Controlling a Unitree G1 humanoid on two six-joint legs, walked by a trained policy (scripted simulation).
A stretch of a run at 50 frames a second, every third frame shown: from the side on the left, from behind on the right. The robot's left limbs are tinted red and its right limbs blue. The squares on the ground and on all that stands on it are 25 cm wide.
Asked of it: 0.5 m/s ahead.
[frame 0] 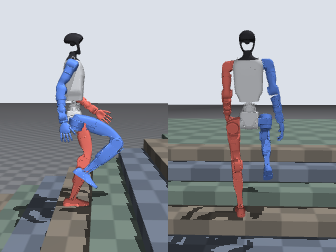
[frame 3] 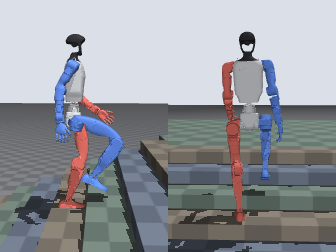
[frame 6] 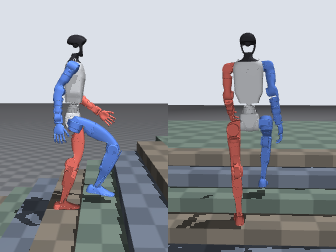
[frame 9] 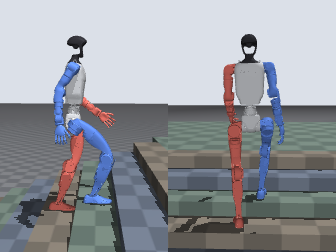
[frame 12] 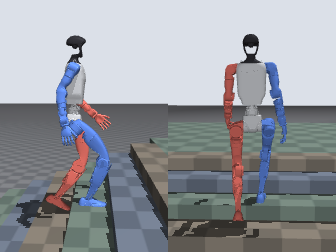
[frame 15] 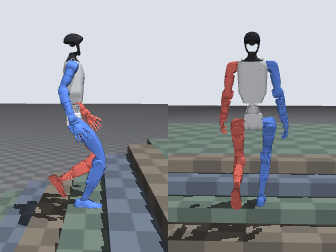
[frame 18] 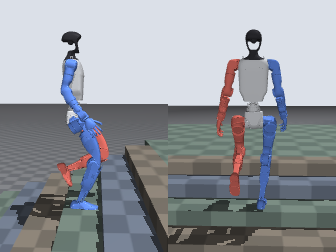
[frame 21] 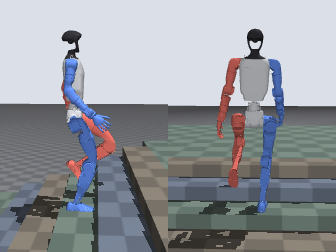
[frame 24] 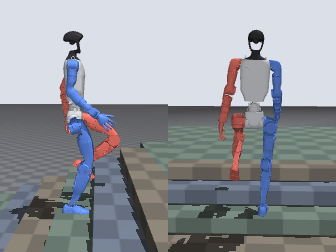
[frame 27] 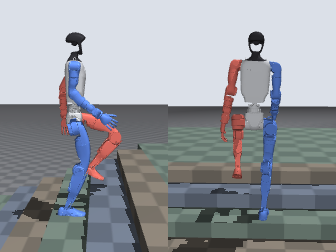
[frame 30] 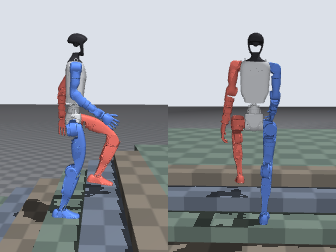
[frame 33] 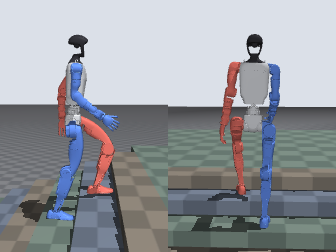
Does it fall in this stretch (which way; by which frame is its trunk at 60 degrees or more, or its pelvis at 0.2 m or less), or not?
no
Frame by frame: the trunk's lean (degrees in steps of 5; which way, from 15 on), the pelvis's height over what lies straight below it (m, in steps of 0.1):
0: 0, 0.8
3: 0, 0.8
6: 5, 0.8
9: 5, 0.8
12: 0, 0.7
15: 0, 0.7
18: 5, 0.7
21: 5, 0.8
24: 5, 0.8
27: 0, 0.8
30: 5, 0.8
33: 5, 0.8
